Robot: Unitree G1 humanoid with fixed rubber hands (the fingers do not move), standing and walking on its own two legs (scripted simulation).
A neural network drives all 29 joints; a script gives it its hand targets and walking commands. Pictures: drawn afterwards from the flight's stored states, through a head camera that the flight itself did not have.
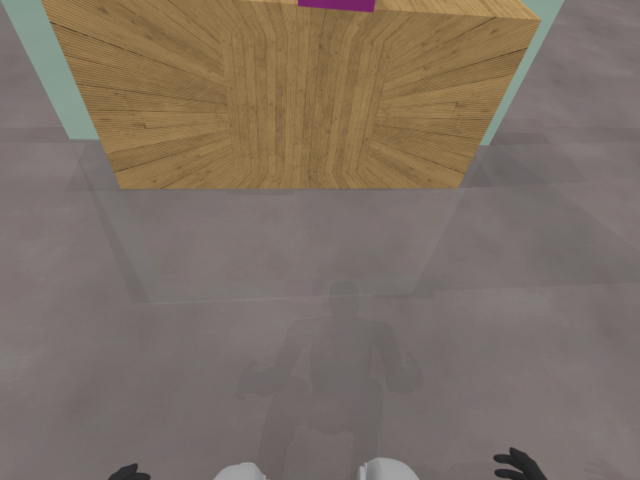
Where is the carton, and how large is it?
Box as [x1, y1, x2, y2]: [298, 0, 374, 11]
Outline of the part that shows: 298,0 298,5 362,11 373,11 374,0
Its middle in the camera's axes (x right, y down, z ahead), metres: +0.04 -0.90 +1.17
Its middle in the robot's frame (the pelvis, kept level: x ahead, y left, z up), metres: +1.51 +0.03 +0.13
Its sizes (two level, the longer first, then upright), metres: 0.303 0.231 0.228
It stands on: a pedestal, 0.76 m high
